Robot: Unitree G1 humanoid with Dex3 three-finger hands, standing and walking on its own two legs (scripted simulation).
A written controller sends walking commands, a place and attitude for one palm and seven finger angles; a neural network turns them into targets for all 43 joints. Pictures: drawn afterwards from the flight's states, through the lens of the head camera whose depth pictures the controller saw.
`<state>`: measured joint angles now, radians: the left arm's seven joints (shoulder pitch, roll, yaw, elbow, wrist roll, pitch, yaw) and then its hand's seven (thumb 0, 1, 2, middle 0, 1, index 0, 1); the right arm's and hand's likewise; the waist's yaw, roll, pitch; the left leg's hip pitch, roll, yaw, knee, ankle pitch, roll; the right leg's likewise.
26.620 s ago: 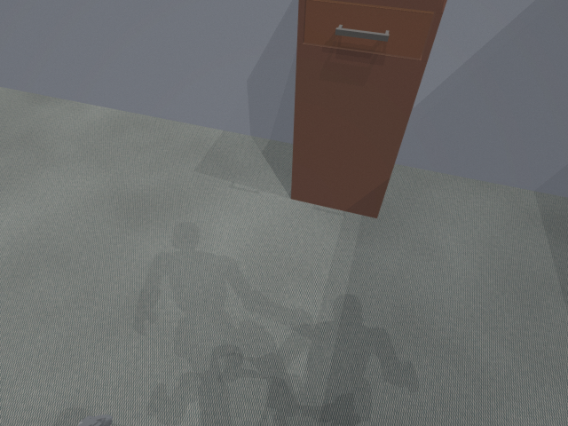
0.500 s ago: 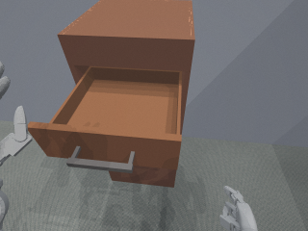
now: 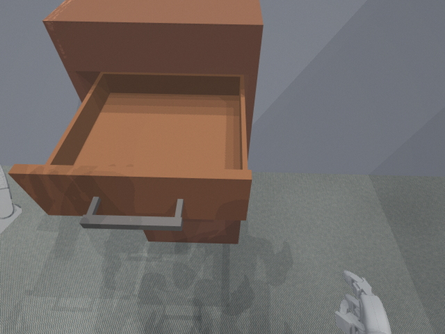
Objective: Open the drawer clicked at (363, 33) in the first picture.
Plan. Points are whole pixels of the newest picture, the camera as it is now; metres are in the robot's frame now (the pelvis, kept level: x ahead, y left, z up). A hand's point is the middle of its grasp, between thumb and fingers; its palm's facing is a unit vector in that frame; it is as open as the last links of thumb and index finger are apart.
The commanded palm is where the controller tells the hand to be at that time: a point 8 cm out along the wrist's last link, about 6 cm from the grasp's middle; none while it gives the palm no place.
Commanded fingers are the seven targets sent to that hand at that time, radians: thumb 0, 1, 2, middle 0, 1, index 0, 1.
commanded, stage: step back with the hand held close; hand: left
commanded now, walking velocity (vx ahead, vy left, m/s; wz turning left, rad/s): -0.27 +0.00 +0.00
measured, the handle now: (135, 213) +0.30 +0.17 +0.07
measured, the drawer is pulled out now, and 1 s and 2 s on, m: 0.30 0.30 0.30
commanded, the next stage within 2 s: stop stepping back and stand still in 0.74 s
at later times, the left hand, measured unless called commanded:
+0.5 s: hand out of the picture +0.11 +0.24 +0.26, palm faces +0.57 -0.75 -0.34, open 7.4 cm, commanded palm +0.04 +0.28 +0.26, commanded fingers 0.00 0.90 0.90 -0.20 -0.30 -0.20 -0.30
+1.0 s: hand out of the picture -0.02 +0.23 +0.26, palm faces +0.54 -0.75 -0.39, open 7.4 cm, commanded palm -0.07 +0.27 +0.26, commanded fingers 0.00 0.90 0.90 -0.20 -0.30 -0.20 -0.30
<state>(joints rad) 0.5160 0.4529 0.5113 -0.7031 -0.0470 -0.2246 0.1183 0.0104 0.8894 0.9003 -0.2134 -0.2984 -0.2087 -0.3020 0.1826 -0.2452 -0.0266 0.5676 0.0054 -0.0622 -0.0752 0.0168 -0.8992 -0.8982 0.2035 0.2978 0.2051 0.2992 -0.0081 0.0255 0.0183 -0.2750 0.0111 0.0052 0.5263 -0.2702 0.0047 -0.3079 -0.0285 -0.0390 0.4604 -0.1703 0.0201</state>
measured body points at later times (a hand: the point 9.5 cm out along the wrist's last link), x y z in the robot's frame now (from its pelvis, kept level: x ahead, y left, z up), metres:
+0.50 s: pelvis -0.08 +0.00 -0.02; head -0.09 +0.01 +0.43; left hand +0.07 +0.27 +0.27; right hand +0.06 -0.25 -0.09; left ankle +0.00 +0.11 -0.74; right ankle +0.00 -0.13 -0.72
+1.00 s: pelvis -0.20 -0.01 -0.01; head -0.19 +0.02 +0.44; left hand -0.05 +0.27 +0.28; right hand -0.01 -0.22 -0.07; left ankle -0.11 +0.11 -0.74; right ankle -0.21 -0.11 -0.73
